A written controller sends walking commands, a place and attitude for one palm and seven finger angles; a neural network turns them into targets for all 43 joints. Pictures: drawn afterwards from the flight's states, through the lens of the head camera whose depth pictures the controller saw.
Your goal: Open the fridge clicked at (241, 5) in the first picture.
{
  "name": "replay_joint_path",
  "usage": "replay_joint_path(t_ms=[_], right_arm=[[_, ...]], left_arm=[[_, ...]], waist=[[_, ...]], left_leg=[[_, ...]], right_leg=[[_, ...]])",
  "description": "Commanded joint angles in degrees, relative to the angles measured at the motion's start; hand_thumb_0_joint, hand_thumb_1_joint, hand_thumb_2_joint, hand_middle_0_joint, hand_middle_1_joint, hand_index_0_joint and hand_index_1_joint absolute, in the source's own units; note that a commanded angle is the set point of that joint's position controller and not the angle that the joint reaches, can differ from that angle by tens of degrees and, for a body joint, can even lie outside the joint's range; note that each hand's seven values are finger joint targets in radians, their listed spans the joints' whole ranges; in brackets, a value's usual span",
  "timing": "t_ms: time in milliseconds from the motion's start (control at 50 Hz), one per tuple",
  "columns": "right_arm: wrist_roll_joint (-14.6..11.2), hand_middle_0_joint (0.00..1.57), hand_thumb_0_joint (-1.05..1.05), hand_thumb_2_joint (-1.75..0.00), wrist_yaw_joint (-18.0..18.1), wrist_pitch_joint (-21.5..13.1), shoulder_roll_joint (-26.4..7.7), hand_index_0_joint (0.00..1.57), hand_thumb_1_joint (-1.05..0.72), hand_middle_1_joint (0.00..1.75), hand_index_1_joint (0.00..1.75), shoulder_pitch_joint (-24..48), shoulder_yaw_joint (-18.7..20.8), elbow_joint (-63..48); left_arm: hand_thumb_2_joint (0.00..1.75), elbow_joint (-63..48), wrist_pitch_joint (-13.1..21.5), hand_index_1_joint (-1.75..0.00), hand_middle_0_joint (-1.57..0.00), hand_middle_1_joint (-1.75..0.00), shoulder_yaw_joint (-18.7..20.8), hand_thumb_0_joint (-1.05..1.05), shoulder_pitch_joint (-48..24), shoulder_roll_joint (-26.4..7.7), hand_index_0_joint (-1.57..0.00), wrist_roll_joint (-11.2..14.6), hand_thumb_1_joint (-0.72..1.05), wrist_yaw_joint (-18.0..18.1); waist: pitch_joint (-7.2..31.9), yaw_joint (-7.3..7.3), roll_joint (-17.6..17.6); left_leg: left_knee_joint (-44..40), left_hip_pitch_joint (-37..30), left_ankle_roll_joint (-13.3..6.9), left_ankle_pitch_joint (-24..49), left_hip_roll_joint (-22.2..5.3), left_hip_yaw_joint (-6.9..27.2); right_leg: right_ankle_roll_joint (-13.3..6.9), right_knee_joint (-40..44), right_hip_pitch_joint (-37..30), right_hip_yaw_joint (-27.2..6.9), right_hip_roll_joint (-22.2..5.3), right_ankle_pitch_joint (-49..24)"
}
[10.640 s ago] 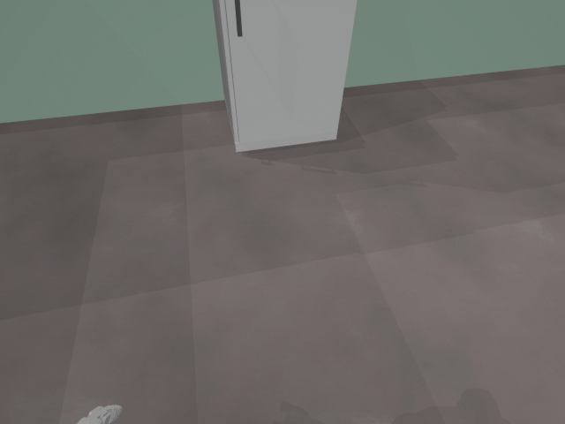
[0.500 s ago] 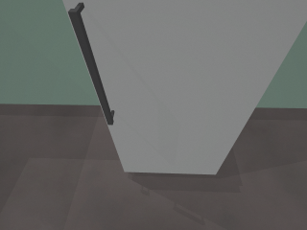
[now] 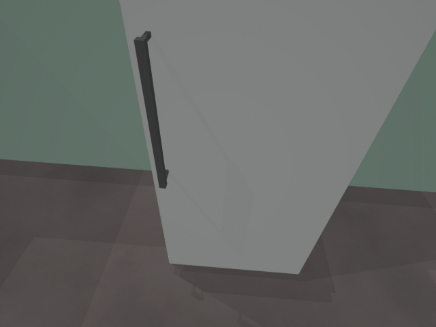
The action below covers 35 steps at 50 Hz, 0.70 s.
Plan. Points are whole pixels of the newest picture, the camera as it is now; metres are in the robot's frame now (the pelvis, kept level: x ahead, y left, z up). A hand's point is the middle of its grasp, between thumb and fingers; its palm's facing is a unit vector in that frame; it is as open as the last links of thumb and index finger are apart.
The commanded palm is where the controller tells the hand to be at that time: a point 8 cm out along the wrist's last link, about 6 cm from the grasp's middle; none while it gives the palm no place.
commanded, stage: come to a stop and stand still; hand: left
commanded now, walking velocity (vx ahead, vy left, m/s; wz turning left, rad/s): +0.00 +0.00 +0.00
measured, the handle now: (156, 123) +0.53 +0.19 +0.11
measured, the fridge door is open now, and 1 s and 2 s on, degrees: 0 0 0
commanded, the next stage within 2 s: look again from close up in 0.84 s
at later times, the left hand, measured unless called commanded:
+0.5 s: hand out of the picture -0.04 +0.24 -0.18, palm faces +0.00 -0.98 -0.22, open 7.4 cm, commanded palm none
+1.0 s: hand out of the picture -0.03 +0.24 -0.17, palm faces -0.01 -0.97 -0.23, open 7.4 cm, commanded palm none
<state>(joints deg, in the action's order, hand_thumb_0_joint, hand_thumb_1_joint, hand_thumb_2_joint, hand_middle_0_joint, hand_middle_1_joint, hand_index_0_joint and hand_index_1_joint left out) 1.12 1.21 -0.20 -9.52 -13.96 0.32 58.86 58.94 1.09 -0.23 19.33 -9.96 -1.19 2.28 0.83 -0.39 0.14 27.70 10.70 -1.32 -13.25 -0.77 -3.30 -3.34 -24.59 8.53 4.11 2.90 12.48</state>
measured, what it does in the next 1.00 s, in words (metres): shifts its weight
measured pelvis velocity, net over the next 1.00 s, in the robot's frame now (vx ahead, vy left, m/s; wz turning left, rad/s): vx -0.02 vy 0.05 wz -0.01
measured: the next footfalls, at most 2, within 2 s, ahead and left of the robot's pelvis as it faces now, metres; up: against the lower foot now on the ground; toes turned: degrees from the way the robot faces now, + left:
none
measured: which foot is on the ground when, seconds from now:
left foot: down 0.00-1.00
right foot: down 0.00-1.00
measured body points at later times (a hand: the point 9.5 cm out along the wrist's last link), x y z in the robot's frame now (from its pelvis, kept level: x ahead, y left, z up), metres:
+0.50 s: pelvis -0.03 +0.05 +0.00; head -0.04 +0.06 +0.45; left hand -0.04 +0.29 -0.16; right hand -0.04 -0.20 -0.15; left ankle +0.02 +0.10 -0.74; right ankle +0.02 -0.08 -0.74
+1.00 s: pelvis -0.02 +0.05 +0.00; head -0.03 +0.05 +0.45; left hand -0.03 +0.29 -0.15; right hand +0.02 -0.20 -0.15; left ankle +0.02 +0.10 -0.74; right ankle +0.02 -0.08 -0.74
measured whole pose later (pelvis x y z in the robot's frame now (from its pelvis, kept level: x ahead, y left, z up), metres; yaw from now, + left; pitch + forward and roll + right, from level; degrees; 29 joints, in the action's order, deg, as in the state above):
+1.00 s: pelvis -0.02 +0.05 +0.00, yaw +0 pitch -2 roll +0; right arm 0.8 0.1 -0.1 -12.7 -12.7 0.9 61.7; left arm 61.8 0.2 -0.2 19.0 -11.8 -1.9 1.8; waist -1.4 -0.3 0.2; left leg 21.4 11.5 -5.3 -8.2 3.8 -5.7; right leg 0.8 -23.5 11.8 1.9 -1.5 9.3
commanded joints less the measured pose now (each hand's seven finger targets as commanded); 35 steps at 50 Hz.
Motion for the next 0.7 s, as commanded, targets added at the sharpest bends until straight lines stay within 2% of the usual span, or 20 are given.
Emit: replay_joint_path(t_ms=[0, 120, 240, 420, 520, 540, 620, 640, 680], right_arm=[[-0.2, 0.2, 0.0, -0.9, 0.2, -0.7, -7.5, 0.2, -0.9, 0.3, 0.3, -2.7, 1.6, -1.3], [0.0, 0.2, 0.0, -0.9, -0.1, -0.6, -8.6, 0.2, -0.9, 0.3, 0.3, -3.4, 1.6, -0.5], [-0.1, 0.2, 0.0, -0.9, -0.1, -0.9, -9.4, 0.2, -0.9, 0.3, 0.3, -4.1, 1.8, 0.2], [-0.2, 0.2, 0.0, -0.9, -0.1, -0.7, -11.2, 0.2, -0.9, 0.3, 0.3, -3.2, 2.4, 0.6], [-0.3, 0.2, 0.0, -0.9, -0.1, -0.6, -11.8, 0.2, -0.9, 0.3, 0.3, -2.8, 2.6, 0.5], [-0.4, 0.2, 0.0, -0.9, -0.1, -0.7, -11.7, 0.2, -0.9, 0.3, 0.3, -2.8, 2.7, 0.5], [-0.4, 0.2, 0.0, -0.9, -0.2, -0.6, -11.9, 0.2, -0.9, 0.3, 0.3, -2.0, 2.8, 0.3], [-0.4, 0.2, 0.0, -0.9, -0.2, -0.7, -11.8, 0.2, -0.9, 0.3, 0.3, -2.1, 2.7, 0.4], [-0.4, 0.2, 0.0, -0.9, -0.2, -0.7, -11.8, 0.2, -0.9, 0.3, 0.3, -1.6, 2.7, 0.3]], left_arm=[[0.9, -2.9, 1.0, -0.3, -0.2, -0.3, 1.8, 0.0, 1.6, -7.6, -0.2, 0.2, 0.9, 0.4], [0.9, -2.7, 0.5, -0.3, -0.2, -0.3, 2.0, 0.0, 1.7, -8.0, -0.2, 0.1, 0.9, 0.2], [0.9, -1.9, 0.3, -0.3, -0.2, -0.3, 2.1, 0.0, 2.4, -8.1, -0.2, -0.1, 0.9, 0.1], [0.9, -0.3, -0.4, -0.3, -0.2, -0.3, 1.9, 0.0, 3.7, -7.4, -0.2, -0.5, 0.9, -0.1], [0.9, 0.0, -0.5, -0.3, -0.2, -0.3, 1.8, 0.0, 3.5, -7.6, -0.2, -0.6, 0.9, 0.0], [0.9, 0.0, -0.4, -0.3, -0.2, -0.3, 1.8, 0.0, 3.7, -7.7, -0.2, -0.6, 0.9, 0.1], [0.9, 0.2, -0.3, -0.3, -0.2, -0.3, 1.8, 0.0, 3.3, -7.8, -0.2, -0.7, 0.9, 0.1], [0.9, 0.1, -0.2, -0.3, -0.2, -0.3, 1.8, 0.0, 3.3, -7.9, -0.2, -0.7, 0.9, 0.1], [0.9, 0.3, -0.3, -0.3, -0.2, -0.3, 1.8, 0.0, 3.0, -7.9, -0.2, -0.7, 0.9, 0.1]], waist=[[-6.4, 0.81, 0.2], [-6.6, 0.64, -0.1], [-5.2, 0.13, -1.0], [-6.8, -0.39, -3.4], [-6.8, -0.07, -1.7], [-5.5, -0.16, -1.5], [-6.0, 0.18, -0.4], [-5.2, 0.22, -0.5], [-5.9, 0.35, -1.3]], left_leg=[[-6.5, 2.5, -0.8, -1.5, -4.5, 5.8], [-9.4, 5.4, -1.1, -7.2, -4.9, 7.5], [-12.0, 7.5, -1.6, -9.9, -5.9, 9.6], [-17.4, 11.5, -1.8, -18.9, -7.6, 12.6], [-17.4, 9.9, -1.5, -18.1, -7.6, 12.5], [-17.1, 8.5, -1.6, -16.4, -7.7, 12.6], [-16.7, 7.6, -1.3, -15.5, -7.4, 12.0], [-16.5, 6.6, -1.3, -14.1, -7.5, 12.1], [-17.2, 6.6, -1.0, -14.6, -7.6, 12.2]], right_leg=[[0.7, 9.4, 6.2, -10.9, -9.3, 4.9], [0.8, 9.2, 6.0, -10.1, -8.9, 9.1], [0.9, 6.9, 3.3, -8.3, -8.7, 6.2], [1.7, 2.6, 2.0, -5.6, -7.3, 4.4], [1.8, 2.5, 3.4, -5.9, -7.5, 3.8], [1.7, 2.4, 3.1, -5.9, -7.7, 2.6], [1.7, 3.1, 4.5, -6.7, -8.0, 2.8], [1.6, 3.0, 4.4, -6.6, -8.1, 1.9], [1.8, 2.8, 4.8, -6.6, -7.9, 1.7]])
